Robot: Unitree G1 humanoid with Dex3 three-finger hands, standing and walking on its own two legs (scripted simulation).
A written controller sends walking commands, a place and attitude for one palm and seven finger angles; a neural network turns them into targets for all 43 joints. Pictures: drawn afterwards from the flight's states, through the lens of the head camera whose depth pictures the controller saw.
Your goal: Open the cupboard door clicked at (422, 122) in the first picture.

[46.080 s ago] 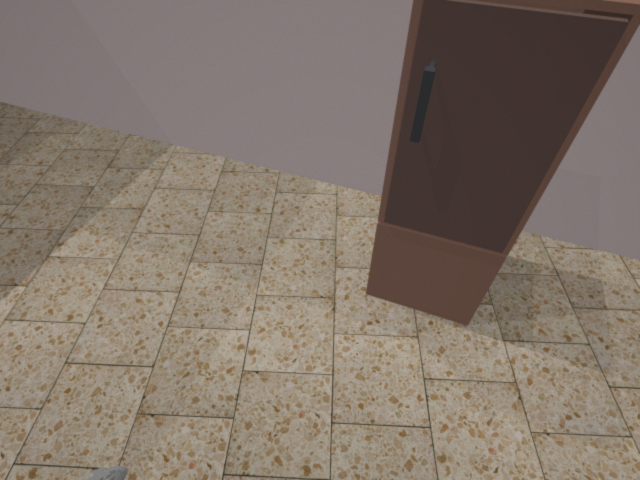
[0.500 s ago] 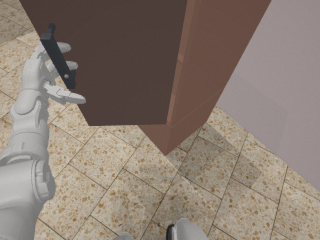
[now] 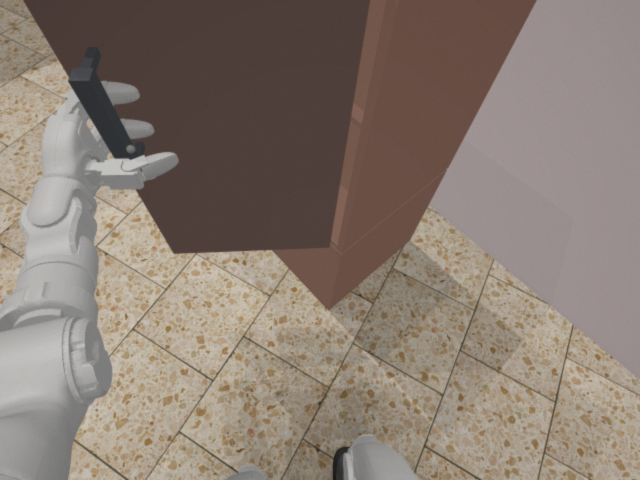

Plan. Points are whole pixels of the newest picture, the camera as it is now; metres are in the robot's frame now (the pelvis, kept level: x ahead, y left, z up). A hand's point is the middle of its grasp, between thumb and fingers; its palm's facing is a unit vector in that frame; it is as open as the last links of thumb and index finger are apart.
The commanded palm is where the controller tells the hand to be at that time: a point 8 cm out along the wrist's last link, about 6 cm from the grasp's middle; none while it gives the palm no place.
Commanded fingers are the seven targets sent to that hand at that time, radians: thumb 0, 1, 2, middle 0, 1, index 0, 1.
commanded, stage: close the thumb around the handle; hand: left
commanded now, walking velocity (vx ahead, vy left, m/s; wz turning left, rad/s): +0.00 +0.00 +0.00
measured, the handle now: (116, 120) +0.54 +0.22 +0.10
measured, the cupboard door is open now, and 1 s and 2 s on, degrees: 52 75 100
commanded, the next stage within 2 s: pull the door open along its arc in 0.36 s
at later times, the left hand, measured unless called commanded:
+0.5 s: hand (130, 151) +0.49 +0.19 +0.10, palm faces +0.00 -1.00 -0.01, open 5.5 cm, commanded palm +0.46 +0.24 +0.10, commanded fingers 0.00 0.90 0.90 -0.40 -1.35 -0.40 -1.35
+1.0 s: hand (152, 235) +0.37 +0.15 +0.10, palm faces +0.07 -1.00 +0.04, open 6.1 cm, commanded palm +0.30 +0.21 +0.10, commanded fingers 0.00 0.90 0.90 -0.40 -1.35 -0.40 -1.35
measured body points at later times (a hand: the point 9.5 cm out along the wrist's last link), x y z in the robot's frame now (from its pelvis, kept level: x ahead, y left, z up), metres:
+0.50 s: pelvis +0.01 +0.00 +0.00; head +0.10 +0.01 +0.44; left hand +0.48 +0.25 +0.10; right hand +0.03 -0.26 -0.11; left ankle -0.04 +0.09 -0.70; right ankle +0.03 -0.11 -0.70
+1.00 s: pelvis +0.02 +0.00 +0.02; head +0.07 -0.01 +0.46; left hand +0.36 +0.21 +0.10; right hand +0.13 -0.24 -0.09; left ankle -0.04 +0.09 -0.70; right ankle +0.03 -0.11 -0.70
